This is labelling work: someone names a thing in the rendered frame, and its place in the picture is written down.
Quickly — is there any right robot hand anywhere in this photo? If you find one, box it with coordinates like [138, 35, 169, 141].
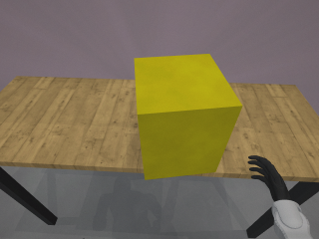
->
[247, 155, 292, 202]

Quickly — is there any table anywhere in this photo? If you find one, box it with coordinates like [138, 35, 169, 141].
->
[0, 76, 319, 239]

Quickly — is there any right robot forearm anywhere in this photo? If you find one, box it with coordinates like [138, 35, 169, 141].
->
[271, 199, 313, 239]

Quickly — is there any carton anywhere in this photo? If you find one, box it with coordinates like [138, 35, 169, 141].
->
[134, 54, 243, 180]

